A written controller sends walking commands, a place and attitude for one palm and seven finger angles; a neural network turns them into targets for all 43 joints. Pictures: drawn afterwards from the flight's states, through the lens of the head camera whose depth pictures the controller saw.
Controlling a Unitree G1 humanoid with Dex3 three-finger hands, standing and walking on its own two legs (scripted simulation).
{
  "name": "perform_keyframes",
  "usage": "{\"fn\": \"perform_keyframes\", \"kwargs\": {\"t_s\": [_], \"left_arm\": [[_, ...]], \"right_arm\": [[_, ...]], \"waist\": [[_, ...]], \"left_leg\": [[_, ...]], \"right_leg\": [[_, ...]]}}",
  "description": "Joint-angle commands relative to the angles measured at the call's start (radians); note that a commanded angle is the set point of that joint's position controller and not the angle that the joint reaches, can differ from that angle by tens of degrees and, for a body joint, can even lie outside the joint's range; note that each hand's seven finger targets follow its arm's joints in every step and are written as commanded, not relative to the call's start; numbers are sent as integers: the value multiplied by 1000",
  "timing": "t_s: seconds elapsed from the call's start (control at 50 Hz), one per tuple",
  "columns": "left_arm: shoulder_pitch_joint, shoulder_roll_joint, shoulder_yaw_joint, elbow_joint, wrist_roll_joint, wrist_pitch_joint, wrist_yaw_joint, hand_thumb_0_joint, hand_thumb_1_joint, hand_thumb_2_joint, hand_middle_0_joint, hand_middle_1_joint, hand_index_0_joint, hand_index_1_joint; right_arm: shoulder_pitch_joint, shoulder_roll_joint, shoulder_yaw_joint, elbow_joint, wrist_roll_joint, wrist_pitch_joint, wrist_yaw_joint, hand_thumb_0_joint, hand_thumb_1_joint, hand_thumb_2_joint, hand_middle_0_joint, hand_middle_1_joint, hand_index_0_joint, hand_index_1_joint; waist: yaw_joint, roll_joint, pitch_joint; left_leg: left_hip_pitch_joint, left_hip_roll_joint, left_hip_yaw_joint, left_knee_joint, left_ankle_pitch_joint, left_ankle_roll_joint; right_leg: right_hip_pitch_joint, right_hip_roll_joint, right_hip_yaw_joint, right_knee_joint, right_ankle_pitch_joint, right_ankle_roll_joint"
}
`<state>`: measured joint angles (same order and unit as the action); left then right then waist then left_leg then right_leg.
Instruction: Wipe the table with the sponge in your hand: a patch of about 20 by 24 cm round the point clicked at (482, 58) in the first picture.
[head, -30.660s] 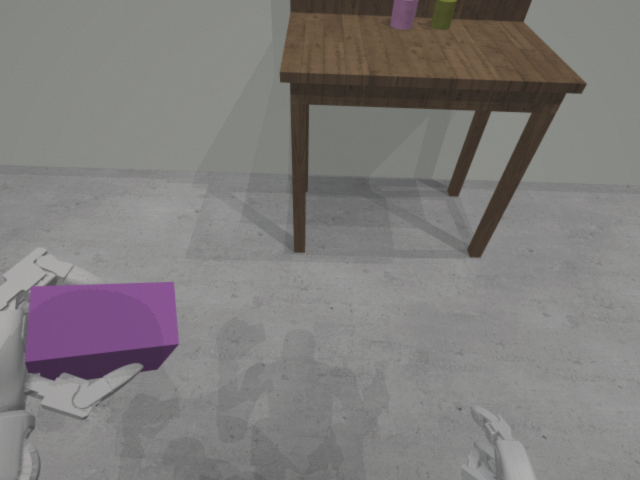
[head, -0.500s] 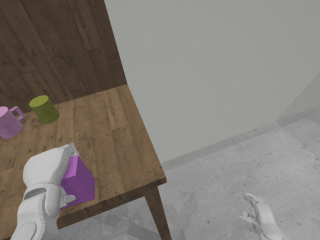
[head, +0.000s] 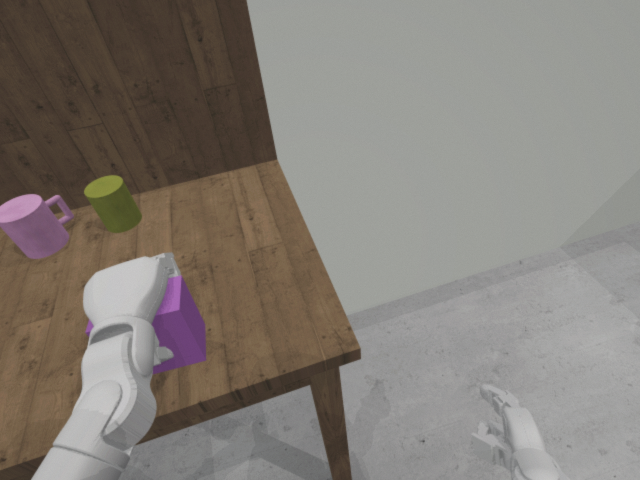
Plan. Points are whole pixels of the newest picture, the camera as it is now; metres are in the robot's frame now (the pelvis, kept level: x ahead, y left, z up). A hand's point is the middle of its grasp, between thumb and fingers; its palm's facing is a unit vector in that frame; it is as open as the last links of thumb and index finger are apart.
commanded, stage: wipe forward along the middle lane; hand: left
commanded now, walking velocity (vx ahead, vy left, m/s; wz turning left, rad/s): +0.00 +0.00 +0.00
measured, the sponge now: (158, 336) +0.27 +0.26 +0.05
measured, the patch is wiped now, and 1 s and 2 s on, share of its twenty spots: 1.00 1.00 1.00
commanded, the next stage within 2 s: slide back across to the first lane in 1.12 s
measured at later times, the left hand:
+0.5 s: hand (157, 290) +0.31 +0.27 +0.09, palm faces -0.02 -0.03 -1.00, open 10.2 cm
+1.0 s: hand (157, 265) +0.35 +0.29 +0.09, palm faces -0.08 +0.00 -1.00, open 10.2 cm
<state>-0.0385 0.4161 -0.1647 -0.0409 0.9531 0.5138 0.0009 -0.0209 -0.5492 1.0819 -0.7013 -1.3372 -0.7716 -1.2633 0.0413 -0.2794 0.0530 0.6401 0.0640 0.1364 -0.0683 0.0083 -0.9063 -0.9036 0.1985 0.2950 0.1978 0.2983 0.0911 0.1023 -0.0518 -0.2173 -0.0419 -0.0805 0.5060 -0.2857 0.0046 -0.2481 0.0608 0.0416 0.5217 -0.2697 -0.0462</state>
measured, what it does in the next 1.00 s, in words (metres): stands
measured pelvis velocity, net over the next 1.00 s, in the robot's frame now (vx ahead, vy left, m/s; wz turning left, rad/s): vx -0.01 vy -0.03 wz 0.02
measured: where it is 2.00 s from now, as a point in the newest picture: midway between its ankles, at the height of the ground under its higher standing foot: outside the picture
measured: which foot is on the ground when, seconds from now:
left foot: down 0.00-1.00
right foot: down 0.00-1.00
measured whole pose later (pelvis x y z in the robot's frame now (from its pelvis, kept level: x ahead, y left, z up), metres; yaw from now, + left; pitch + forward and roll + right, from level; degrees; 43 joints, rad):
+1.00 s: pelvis -0.01 -0.03 -0.01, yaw +1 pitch +6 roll +1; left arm -0.47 0.57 -0.02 0.61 0.94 0.17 0.00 0.02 -0.60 1.13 -0.73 -1.30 -0.78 -1.27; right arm 0.18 -0.31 0.02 0.69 0.07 0.14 -0.10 0.01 -0.91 -0.90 0.20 0.29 0.20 0.30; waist 0.02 0.08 -0.08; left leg -0.40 -0.01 -0.12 0.59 -0.31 0.02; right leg -0.42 0.10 -0.01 0.58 -0.27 -0.09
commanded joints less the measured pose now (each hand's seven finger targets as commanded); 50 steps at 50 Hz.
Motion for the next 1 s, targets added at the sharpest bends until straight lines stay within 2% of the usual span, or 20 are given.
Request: {"fn": "perform_keyframes", "kwargs": {"t_s": [0.0, 0.02, 0.08, 0.24, 0.28, 0.32, 0.4, 0.42, 0.46, 0.52, 0.56, 0.6, 0.62, 0.64, 0.68, 0.72, 0.74, 0.78, 0.82, 0.98], "left_arm": [[-223, 114, 41, 47, 5, -13, 17, 0, 100, 1300, -1200, -1600, -1200, -1600], [-215, 153, 77, 66, 12, -16, 19, 0, 100, 1300, -1200, -1600, -1200, -1600], [-248, 109, 33, 106, 7, -33, 16, 0, 100, 1300, -1200, -1600, -1200, -1600], [-314, 138, 57, 172, 20, -65, 30, 0, 100, 1300, -1200, -1600, -1200, -1600], [-318, 137, 54, 204, 13, -71, 29, 0, 100, 1300, -1200, -1600, -1200, -1600], [-365, 193, 89, 237, 25, -72, 31, 0, 100, 1300, -1200, -1600, -1200, -1600], [-436, 200, 78, 312, 29, -97, 25, 0, 100, 1300, -1200, -1600, -1200, -1600], [-447, 245, 111, 315, 34, -103, 26, 0, 100, 1300, -1200, -1600, -1200, -1600], [-470, 224, 88, 346, 29, -119, 24, 0, 100, 1300, -1200, -1600, -1200, -1600], [-480, 306, 150, 392, 27, -143, 20, 0, 100, 1300, -1200, -1600, -1200, -1600], [-529, 271, 112, 418, 18, -160, 15, 0, 100, 1300, -1200, -1600, -1200, -1600], [-544, 299, 130, 446, 23, -181, 14, 0, 100, 1300, -1200, -1600, -1200, -1600], [-540, 363, 185, 466, 29, -189, 16, 0, 100, 1300, -1200, -1600, -1200, -1600], [-581, 311, 133, 466, 29, -202, 15, 0, 100, 1300, -1200, -1600, -1200, -1600], [-572, 313, 140, 496, 25, -226, 15, 0, 100, 1300, -1200, -1600, -1200, -1600], [-579, 414, 219, 523, 31, -244, 20, 0, 100, 1300, -1200, -1600, -1200, -1600], [-620, 370, 175, 531, 35, -255, 22, 0, 100, 1300, -1200, -1600, -1200, -1600], [-605, 371, 182, 555, 28, -272, 26, 0, 100, 1300, -1200, -1600, -1200, -1600], [-614, 415, 219, 561, 34, -287, 31, 0, 100, 1300, -1200, -1600, -1200, -1600], [-726, 457, 220, 668, 40, -326, 46, 0, 100, 1300, -1200, -1600, -1200, -1600]], "right_arm": [[-181, -106, -39, -166, 2, -52, -5, 0, -900, -900, 200, 300, 200, 300], [-177, -113, -40, -162, 0, -53, -4, 0, -900, -900, 200, 300, 200, 300], [-167, -109, -37, -162, 3, -55, -8, 0, -900, -900, 200, 300, 200, 300], [-133, -114, -45, -155, 1, -58, -8, 0, -900, -900, 200, 300, 200, 300], [-129, -114, -44, -151, 2, -58, -12, 0, -900, -900, 200, 300, 200, 300], [-120, -125, -46, -140, -1, -53, -15, 0, -900, -900, 200, 300, 200, 300], [-102, -125, -47, -131, 1, -56, -25, 0, -900, -900, 200, 300, 200, 300], [-98, -131, -49, -130, -2, -54, -27, 0, -900, -900, 200, 300, 200, 300], [-84, -124, -48, -129, 1, -55, -29, 0, -900, -900, 200, 300, 200, 300], [-75, -136, -50, -126, 0, -49, -31, 0, -900, -900, 200, 300, 200, 300], [-57, -131, -51, -126, 2, -49, -34, 0, -900, -900, 200, 300, 200, 300], [-47, -135, -53, -124, 1, -48, -35, 0, -900, -900, 200, 300, 200, 300], [-42, -143, -57, -120, 0, -45, -36, 0, -900, -900, 200, 300, 200, 300], [-33, -135, -55, -121, 1, -45, -36, 0, -900, -900, 200, 300, 200, 300], [-17, -139, -60, -118, 2, -47, -35, 0, -900, -900, 200, 300, 200, 300], [-9, -151, -62, -114, -1, -40, -37, 0, -900, -900, 200, 300, 200, 300], [4, -142, -63, -110, 2, -38, -37, 0, -900, -900, 200, 300, 200, 300], [13, -145, -68, -108, 3, -39, -35, 0, -900, -900, 200, 300, 200, 300], [21, -151, -72, -107, 2, -35, -33, 0, -900, -900, 200, 300, 200, 300], [68, -155, -75, -78, 8, -24, -35, 0, -900, -900, 200, 300, 200, 300]], "waist": [[-29, -183, -67], [-23, -175, -66], [-36, -186, -60], [-39, -192, -104], [-42, -194, -74], [-42, -189, -69], [-55, -203, -59], [-48, -187, -78], [-55, -191, -92], [-46, -170, -102], [-63, -197, -96], [-62, -183, -104], [-53, -171, -112], [-67, -170, -114], [-67, -183, -113], [-54, -172, -139], [-69, -178, -146], [-71, -185, -137], [-60, -165, -176], [-89, -185, -181]], "left_leg": [[-62, -2, 57, -76, 70, 40], [-65, -1, 55, -81, 65, 37], [-81, -4, 61, -74, 49, 37], [-101, -9, 58, -51, 67, 38], [-112, -10, 61, -52, 55, 38], [-123, -9, 60, -56, 30, 37], [-144, -13, 65, -42, 5, 41], [-147, -15, 63, -44, -1, 41], [-157, -19, 67, -32, 9, 43], [-185, -20, 61, -32, 0, 41], [-191, -20, 65, -25, -9, 46], [-203, -22, 67, -17, -4, 47], [-212, -20, 62, -20, -4, 45], [-217, -24, 67, -13, -5, 48], [-224, -24, 65, -5, 6, 50], [-248, -23, 58, -1, 5, 48], [-252, -27, 63, 6, 8, 51], [-262, -26, 64, 14, 6, 53], [-270, -28, 55, 18, 23, 52], [-314, -28, 59, 41, 9, 58]], "right_leg": [[48, -18, -9, -106, 30, 1], [47, -13, 4, -107, 16, -4], [40, -18, -9, -106, 12, 3], [54, -21, 0, -91, 57, 0], [41, -21, -2, -96, 50, 3], [28, -19, 11, -104, 12, 1], [8, -25, 8, -109, -17, 9], [19, -24, 26, -112, -29, 5], [34, -29, 20, -105, -8, 10], [50, -33, 44, -107, -13, 7], [40, -36, 33, -111, -18, 15], [43, -39, 38, -109, -5, 15], [47, -38, 54, -108, -14, 10], [44, -42, 40, -104, -4, 15], [42, -41, 43, -102, 30, 15], [64, -44, 69, -95, 33, 12], [59, -47, 53, -89, 42, 15], [52, -48, 60, -92, 59, 19], [69, -47, 71, -80, 91, 13], [54, -55, 71, -74, 109, 24]]}}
